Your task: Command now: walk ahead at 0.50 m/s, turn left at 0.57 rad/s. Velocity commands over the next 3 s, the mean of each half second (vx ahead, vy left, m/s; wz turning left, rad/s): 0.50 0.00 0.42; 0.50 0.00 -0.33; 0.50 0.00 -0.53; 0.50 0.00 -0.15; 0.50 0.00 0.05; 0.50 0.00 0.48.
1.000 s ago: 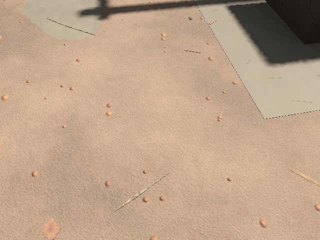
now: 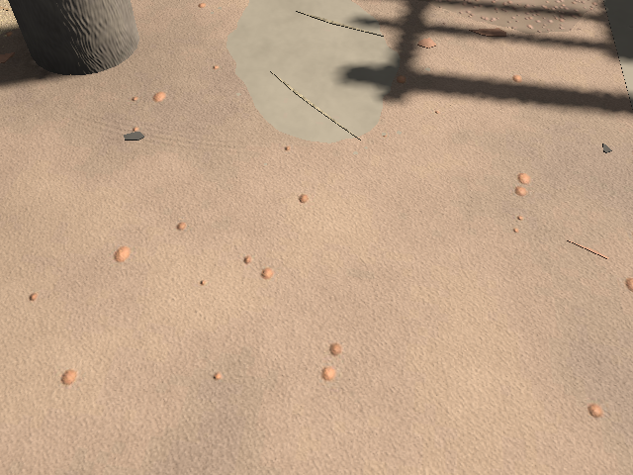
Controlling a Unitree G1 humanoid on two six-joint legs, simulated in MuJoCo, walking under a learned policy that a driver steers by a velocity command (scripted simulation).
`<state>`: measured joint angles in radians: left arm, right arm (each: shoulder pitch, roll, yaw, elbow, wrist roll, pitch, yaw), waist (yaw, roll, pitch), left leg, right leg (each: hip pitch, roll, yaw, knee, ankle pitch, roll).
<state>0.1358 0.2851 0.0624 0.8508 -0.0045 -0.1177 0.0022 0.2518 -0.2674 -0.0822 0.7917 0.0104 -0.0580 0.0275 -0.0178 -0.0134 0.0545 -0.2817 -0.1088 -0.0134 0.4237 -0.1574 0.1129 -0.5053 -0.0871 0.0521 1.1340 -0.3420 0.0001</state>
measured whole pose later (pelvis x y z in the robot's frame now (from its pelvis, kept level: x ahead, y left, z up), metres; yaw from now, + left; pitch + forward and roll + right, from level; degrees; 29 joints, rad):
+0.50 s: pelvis +0.29 -0.05 +0.00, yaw +12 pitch +1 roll -1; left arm 0.25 0.26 0.06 0.85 0.00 -0.10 -0.03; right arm 0.27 -0.28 -0.06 0.76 0.01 -0.06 -0.01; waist 0.03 0.04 0.01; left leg -0.51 0.03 -0.05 1.10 -0.35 0.03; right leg -0.26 0.05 -0.01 0.40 -0.17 -0.05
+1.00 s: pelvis +0.54 +0.04 +0.01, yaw -2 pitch +1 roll +2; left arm 0.26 0.32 0.08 0.78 -0.03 -0.03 0.00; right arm 0.25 -0.25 -0.07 0.77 -0.01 -0.10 0.01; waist -0.02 -0.05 0.01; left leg -0.18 -0.01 0.10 0.34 -0.19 0.02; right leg -0.60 -0.09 0.05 1.10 -0.29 0.00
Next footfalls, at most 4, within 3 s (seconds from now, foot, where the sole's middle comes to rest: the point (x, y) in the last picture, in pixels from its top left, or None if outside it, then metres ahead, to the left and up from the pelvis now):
0.32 right None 0.38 -0.13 -0.78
0.78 left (248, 419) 0.57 0.15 -0.78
1.28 right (376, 314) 0.83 -0.14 -0.78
1.82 left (328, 203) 1.19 -0.04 -0.78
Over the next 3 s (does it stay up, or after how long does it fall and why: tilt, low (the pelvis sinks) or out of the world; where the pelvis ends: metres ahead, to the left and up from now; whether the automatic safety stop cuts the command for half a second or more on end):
stays up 1.62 -0.27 -0.01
